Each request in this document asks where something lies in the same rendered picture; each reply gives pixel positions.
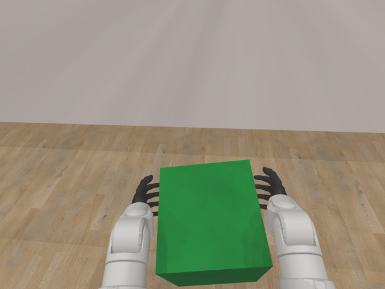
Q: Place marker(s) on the left robot hand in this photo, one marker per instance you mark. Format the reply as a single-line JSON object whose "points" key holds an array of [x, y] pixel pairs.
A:
{"points": [[143, 188]]}

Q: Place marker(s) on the right robot hand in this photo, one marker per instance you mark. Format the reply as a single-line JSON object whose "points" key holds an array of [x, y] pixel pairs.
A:
{"points": [[274, 188]]}

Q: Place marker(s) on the robot left forearm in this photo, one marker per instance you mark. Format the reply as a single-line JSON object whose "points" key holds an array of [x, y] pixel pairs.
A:
{"points": [[128, 250]]}

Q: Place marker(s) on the robot right forearm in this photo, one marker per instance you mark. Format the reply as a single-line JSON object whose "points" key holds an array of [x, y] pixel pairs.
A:
{"points": [[297, 246]]}

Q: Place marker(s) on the carton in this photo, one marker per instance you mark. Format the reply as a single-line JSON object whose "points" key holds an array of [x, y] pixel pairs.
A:
{"points": [[210, 227]]}

